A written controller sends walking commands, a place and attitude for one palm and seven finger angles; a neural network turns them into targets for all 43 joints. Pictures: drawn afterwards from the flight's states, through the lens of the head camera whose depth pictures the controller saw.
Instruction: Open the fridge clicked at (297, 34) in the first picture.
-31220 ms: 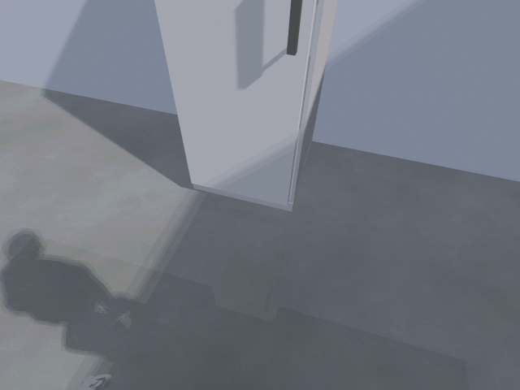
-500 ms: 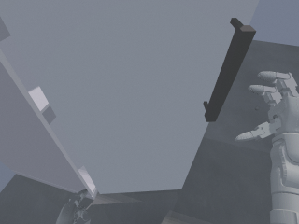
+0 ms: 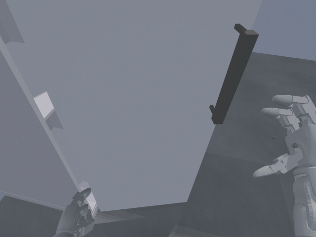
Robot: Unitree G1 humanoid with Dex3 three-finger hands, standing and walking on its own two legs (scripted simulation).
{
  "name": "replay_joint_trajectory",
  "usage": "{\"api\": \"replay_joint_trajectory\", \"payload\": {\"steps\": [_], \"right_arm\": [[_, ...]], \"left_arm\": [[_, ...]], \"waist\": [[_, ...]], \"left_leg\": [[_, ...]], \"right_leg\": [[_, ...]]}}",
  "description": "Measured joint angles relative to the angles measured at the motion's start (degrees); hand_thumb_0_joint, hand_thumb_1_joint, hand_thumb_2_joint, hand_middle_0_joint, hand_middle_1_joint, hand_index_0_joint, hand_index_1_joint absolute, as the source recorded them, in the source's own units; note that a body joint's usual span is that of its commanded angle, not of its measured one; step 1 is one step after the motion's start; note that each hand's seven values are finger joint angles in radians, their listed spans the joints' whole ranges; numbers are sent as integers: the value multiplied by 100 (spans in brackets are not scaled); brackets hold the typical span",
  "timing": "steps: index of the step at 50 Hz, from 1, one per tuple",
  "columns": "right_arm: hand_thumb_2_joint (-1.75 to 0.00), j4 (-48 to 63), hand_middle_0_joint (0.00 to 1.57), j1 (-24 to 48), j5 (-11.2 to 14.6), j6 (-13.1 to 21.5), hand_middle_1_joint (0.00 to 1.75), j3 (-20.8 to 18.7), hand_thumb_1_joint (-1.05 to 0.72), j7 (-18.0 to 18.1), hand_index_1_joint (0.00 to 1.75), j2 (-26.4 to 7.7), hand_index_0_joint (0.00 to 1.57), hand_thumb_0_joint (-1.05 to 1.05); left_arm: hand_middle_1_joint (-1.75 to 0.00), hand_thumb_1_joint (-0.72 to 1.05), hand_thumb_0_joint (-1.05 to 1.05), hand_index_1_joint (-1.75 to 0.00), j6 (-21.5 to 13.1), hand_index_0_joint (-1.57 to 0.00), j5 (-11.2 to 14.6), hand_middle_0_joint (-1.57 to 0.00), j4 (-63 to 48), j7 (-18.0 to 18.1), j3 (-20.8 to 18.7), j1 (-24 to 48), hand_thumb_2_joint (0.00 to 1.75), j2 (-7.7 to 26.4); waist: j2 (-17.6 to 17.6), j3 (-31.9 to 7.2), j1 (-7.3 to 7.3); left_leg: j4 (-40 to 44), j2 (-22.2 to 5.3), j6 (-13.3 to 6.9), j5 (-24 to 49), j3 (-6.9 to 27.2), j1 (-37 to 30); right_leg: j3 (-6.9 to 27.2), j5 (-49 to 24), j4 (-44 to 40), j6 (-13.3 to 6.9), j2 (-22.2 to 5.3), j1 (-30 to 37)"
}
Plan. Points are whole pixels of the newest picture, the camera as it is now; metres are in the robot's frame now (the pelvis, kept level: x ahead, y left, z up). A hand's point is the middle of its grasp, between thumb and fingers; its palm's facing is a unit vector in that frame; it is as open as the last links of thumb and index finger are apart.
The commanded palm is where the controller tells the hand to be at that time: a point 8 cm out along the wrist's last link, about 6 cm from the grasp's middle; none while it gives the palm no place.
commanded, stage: slip the hand off the handle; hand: right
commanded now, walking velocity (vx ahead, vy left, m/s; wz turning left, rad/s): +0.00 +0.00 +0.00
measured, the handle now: (226, 79) +0.45 -0.16 +0.21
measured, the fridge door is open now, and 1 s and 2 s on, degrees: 70 70 70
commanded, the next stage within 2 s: draw the hand back to the body in 0.10 s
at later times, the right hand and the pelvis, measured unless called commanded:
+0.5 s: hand (284, 150) +0.25 -0.24 +0.18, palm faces +0.08 +1.00 -0.04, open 14.7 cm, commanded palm +0.21 -0.29 +0.19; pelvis +0.02 -0.01 +0.01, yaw +0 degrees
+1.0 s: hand (307, 165) +0.22 -0.27 +0.17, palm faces +0.42 +0.86 -0.29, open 12.9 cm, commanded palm +0.17 -0.30 +0.19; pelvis +0.01 -0.02 +0.01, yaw +0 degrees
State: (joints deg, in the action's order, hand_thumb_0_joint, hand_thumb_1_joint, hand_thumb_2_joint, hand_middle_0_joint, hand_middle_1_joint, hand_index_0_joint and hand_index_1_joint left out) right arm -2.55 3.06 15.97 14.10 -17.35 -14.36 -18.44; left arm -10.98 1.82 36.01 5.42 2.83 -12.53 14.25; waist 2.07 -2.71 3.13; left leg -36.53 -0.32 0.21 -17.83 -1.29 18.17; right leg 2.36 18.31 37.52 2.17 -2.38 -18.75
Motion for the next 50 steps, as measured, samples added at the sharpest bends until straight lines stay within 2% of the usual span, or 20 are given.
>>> {"api": "replay_joint_trajectory", "payload": {"steps": [6, 12, 13, 16, 21, 24, 29, 33, 37, 38, 40, 43, 46, 50], "right_arm": [[-20, 110, 26, -313, 174, -211, 116, -94, 55, -115, 116, -1, 26, -1], [-20, 598, 26, -657, 170, -67, 116, -186, 55, -47, 116, 69, 26, -1], [-20, 634, 26, -668, 229, -189, 116, -187, 55, -90, 116, 64, 26, -1], [-20, 759, 26, -665, 344, -1121, 116, -186, 55, -165, 116, 30, 26, -1], [-20, 1169, 26, -876, 399, -2568, 115, -188, 55, -206, 116, -95, 25, -1], [-20, 1556, 26, -1085, 460, -2890, 115, -219, 55, -171, 115, -102, 25, -1], [-20, 1828, 26, -1214, 550, -2864, 115, -372, 55, -110, 115, -28, 25, -1], [-20, 1850, 25, -1207, 392, -3053, 115, -365, 55, -40, 115, 13, 25, -1], [-21, 1977, 25, -1288, 288, -3201, 114, -227, 52, -44, 114, 11, 25, -1], [-22, 2085, 25, -1354, 88, -3090, 113, -131, 50, 134, 113, -29, 25, -1], [-24, 2259, 25, -1542, -270, -2626, 110, 3, 46, 678, 110, -109, 25, -1], [-28, 2390, 25, -1778, -625, -2056, 106, -1, 39, 1281, 106, -134, 25, -1], [-32, 2382, 25, -1963, -846, -1676, 100, -17, 29, 1631, 101, -93, 25, -1], [-38, 2333, 24, -2190, -1014, -1375, 93, 49, 16, 1867, 93, -34, 24, -1]], "left_arm": [[-30, 90, 1, -30, -78, -20, -2, -20, -10, 35, 17, -41, 90, 3], [-30, 90, 1, -30, -213, -20, -53, -20, 16, -7, -5, -158, 90, 14], [-30, 90, 1, -30, -226, -20, -19, -20, 44, 6, 4, -170, 90, 19], [-30, 90, 1, -30, -227, -20, 94, -20, 94, 99, 40, -185, 90, 32], [-30, 90, 1, -30, -286, -20, 181, -20, 5, 169, 114, -91, 90, 28], [-30, 90, 1, -30, -350, -20, 173, -20, -79, 137, 142, -4, 90, -3], [-30, 90, 1, -30, -355, -20, 145, -20, -93, 73, 187, 123, 90, -63], [-30, 90, 1, -30, -276, -20, 161, -20, -121, 68, 209, 174, 90, -59], [-30, 90, 1, -30, -252, -20, 149, -20, -136, 100, 233, 180, 90, -60], [-30, 90, 1, -30, -266, -20, 83, -20, -128, 93, 222, 178, 90, -76], [-30, 90, 1, -30, -314, -20, -57, -20, -86, 64, 209, 192, 90, -120], [-30, 90, 1, -30, -273, -20, -159, -20, -41, 12, 177, 172, 90, -174], [-30, 90, 1, -30, -187, -20, -213, -20, 54, -14, 124, 99, 90, -179], [-30, 90, 1, -30, -85, -20, -259, -20, 243, -8, 57, -25, 90, -158]], "waist": [[21, 15, -15], [-2, 18, 53], [4, 4, 79], [57, -30, 127], [135, -118, 122], [137, -156, 127], [59, -208, 198], [37, -162, 252], [38, -78, 244], [32, -48, 236], [6, 20, 194], [-41, 163, 152], [-21, 289, 154], [42, 359, 162]], "left_leg": [[-7, 7, -8, -21, 18, -18], [-42, -3, 2, -91, 18, -56], [-29, -6, 6, -97, 17, -77], [121, -29, 30, -69, -2, -248], [327, -85, 76, -9, 15, -446], [378, -110, 98, -3, 30, -523], [416, -119, 111, -7, 16, -633], [453, -119, 114, 15, -15, -723], [492, -129, 122, 54, -31, -779], [518, -123, 123, 71, -29, -797], [588, -108, 122, 127, -10, -808], [686, -99, 116, 214, 18, -819], [796, -103, 123, 289, 43, -873], [928, -134, 149, 353, 73, -966]], "right_leg": [[-19, 7, -32, 7, -8, 45], [-20, 84, 18, 7, 1, 73], [-19, 93, 14, 3, 4, 88], [-4, 72, -101, -15, 27, 231], [-30, 16, -303, -75, 81, 426], [-48, 9, -359, -92, 105, 508], [-35, 24, -365, -100, 114, 595], [-5, 20, -348, -106, 116, 648], [12, -11, -361, -118, 127, 685], [9, -24, -376, -119, 121, 701], [-9, -65, -438, -115, 106, 717], [-39, -149, -552, -107, 96, 749], [-66, -218, -666, -114, 100, 813], [-101, -287, -821, -142, 130, 925]]}}
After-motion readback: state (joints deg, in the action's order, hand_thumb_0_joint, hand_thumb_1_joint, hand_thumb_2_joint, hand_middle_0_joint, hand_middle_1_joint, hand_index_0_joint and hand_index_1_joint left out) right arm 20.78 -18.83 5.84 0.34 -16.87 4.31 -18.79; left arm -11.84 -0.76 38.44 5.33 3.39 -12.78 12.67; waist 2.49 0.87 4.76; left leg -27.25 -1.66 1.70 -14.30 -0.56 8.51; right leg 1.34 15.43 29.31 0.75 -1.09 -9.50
